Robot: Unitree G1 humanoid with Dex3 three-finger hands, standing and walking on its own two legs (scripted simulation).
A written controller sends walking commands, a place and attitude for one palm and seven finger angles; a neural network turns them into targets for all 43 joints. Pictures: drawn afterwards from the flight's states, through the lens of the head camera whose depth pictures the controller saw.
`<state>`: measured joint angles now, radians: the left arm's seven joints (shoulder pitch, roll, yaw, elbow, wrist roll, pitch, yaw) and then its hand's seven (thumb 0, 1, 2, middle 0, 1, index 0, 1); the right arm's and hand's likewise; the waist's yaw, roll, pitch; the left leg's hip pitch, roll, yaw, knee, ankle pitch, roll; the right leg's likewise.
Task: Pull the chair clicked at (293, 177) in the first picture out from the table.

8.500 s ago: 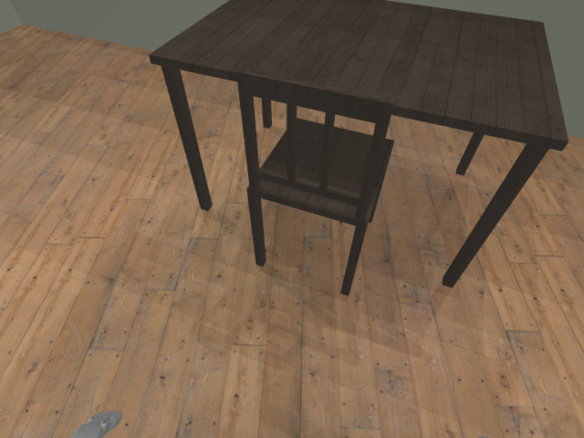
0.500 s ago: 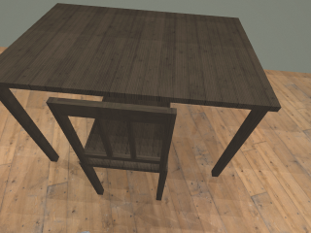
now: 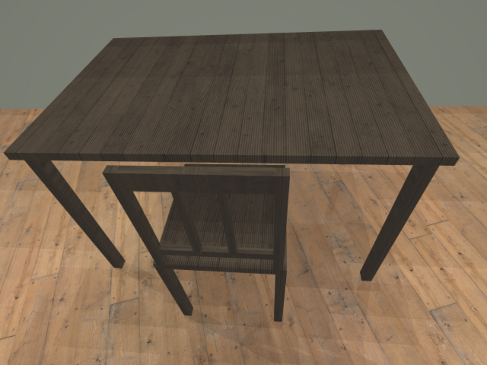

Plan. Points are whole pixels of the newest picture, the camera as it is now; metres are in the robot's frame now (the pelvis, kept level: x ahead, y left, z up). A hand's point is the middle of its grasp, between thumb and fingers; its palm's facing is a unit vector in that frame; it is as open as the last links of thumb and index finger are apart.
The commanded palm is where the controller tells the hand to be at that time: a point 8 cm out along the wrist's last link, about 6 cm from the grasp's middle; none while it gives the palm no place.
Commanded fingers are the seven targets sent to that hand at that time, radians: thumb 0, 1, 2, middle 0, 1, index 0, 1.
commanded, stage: come to a stop and stand still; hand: left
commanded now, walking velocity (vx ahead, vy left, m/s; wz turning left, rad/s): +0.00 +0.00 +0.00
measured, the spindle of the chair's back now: (188, 222) +0.45 +0.18 -0.11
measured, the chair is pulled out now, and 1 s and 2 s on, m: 0.00 0.00 0.00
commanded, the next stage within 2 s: look again from close up in 1.06 s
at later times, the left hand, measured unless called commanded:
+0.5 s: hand out of the picture +0.03 +0.15 -0.16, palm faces -0.01 -0.98 -0.22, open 7.3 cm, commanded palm none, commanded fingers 0.00 0.90 0.90 -0.20 -0.30 -0.20 -0.30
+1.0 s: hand out of the picture +0.04 +0.12 -0.16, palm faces +0.01 -0.98 -0.20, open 7.3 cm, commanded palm none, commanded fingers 0.00 0.90 0.90 -0.20 -0.30 -0.20 -0.30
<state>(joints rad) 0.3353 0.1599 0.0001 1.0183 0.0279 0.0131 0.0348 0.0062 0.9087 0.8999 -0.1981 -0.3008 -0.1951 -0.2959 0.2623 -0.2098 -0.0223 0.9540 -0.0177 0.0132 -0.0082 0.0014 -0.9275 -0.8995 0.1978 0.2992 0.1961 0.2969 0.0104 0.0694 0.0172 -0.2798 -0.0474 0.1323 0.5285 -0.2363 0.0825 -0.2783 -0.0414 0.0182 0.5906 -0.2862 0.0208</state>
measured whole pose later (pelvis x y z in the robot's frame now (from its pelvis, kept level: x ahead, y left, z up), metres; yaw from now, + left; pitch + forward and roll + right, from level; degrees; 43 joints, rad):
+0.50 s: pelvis +0.03 -0.02 +0.01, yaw +0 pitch +0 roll +1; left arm 0.29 0.14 -0.02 1.09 0.02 -0.02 0.04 0.01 0.93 0.90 -0.20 -0.30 -0.20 -0.30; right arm 0.32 -0.14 0.01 1.11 -0.01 -0.03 -0.02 0.00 -0.91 -0.90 0.20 0.30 0.19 0.30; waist -0.01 0.03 0.04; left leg -0.21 -0.02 0.12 0.42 -0.22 0.04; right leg -0.21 -0.01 0.00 0.47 -0.27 -0.01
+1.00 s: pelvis +0.05 -0.04 +0.01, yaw +0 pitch -1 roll +1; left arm 0.30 0.13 -0.03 1.12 0.01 -0.03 0.05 0.01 0.92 0.90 -0.20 -0.30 -0.20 -0.30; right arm 0.26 -0.15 0.01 1.15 -0.01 -0.03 -0.03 0.01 -0.92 -0.90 0.20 0.30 0.19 0.30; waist 0.00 0.01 0.04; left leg -0.14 0.00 0.10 0.38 -0.23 0.02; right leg -0.13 0.01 -0.01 0.41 -0.28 -0.03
